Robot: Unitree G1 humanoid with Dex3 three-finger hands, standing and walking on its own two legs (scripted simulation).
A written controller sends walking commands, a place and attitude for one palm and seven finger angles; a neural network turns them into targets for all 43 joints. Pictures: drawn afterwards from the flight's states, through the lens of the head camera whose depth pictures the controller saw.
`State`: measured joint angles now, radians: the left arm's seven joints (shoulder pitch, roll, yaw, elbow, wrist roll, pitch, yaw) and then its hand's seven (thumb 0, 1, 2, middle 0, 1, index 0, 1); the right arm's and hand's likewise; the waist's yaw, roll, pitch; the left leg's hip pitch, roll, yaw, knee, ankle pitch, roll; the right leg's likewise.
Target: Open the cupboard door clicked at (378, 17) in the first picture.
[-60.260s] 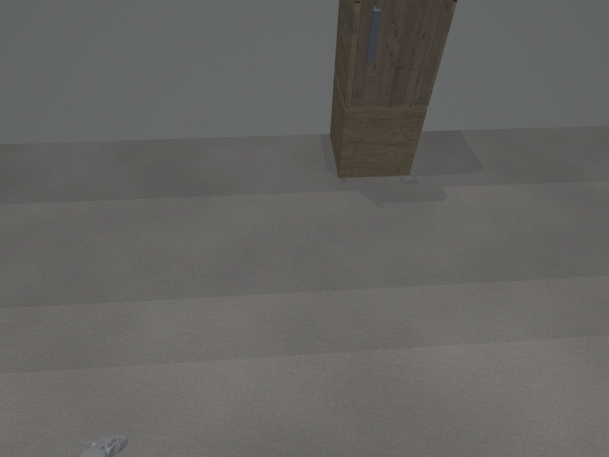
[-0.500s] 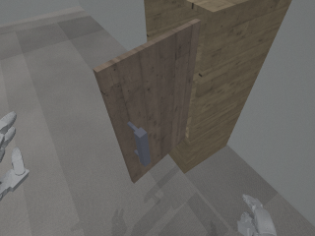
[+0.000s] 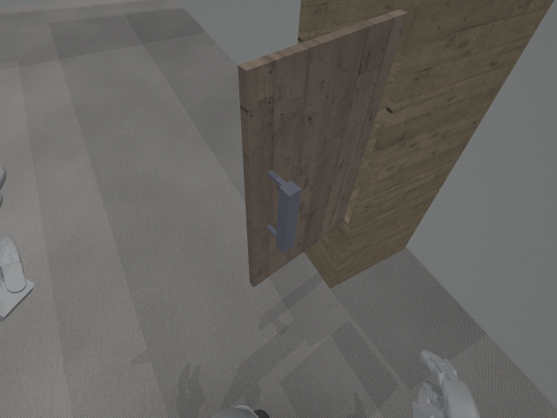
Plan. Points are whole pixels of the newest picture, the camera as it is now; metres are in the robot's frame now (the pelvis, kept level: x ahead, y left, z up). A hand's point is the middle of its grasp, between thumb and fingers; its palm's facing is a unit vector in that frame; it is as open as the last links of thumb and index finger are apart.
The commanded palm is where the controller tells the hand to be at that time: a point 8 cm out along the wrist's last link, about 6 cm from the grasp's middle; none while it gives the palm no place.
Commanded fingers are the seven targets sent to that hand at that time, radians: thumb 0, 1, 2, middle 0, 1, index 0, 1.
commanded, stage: step back with the hand held close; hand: left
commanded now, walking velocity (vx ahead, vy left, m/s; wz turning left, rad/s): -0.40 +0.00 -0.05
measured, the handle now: (279, 212) +0.47 +0.03 -0.03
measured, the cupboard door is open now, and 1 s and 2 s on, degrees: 100 100 100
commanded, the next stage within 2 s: stop stepping back and stand still in 0.46 s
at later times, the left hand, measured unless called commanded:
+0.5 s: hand out of the picture +0.11 +0.32 +0.18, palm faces +0.42 -0.80 -0.43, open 7.4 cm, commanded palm +0.03 +0.34 +0.19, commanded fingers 0.00 0.90 0.90 -0.20 -0.30 -0.20 -0.30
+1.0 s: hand out of the picture -0.02 +0.34 +0.20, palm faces +0.15 -0.86 -0.49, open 7.4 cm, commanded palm -0.05 +0.40 +0.19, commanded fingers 0.00 0.90 0.90 -0.20 -0.30 -0.20 -0.30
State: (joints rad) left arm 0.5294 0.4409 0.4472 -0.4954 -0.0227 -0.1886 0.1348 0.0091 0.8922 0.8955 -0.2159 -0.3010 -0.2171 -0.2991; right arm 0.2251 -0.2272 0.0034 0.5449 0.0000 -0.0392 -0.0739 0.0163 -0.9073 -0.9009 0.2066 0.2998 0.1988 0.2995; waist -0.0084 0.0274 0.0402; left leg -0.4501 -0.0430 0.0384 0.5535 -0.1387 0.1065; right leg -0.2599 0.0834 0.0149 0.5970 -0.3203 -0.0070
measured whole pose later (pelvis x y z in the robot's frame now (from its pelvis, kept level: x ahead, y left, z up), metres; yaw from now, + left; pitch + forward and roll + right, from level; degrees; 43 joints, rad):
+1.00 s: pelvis -0.23 +0.12 +0.03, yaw -7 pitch -1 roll -5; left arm 0.70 0.50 0.41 -0.72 -0.05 -0.14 0.12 0.01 0.89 0.90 -0.21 -0.30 -0.21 -0.30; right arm 0.30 -0.14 0.01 0.60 -0.04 -0.09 -0.02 0.02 -0.90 -0.90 0.21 0.30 0.20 0.30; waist -0.03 -0.01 0.01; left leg -0.31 0.04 0.10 0.23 -0.17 -0.06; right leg -0.26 0.12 -0.18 0.76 -0.52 -0.03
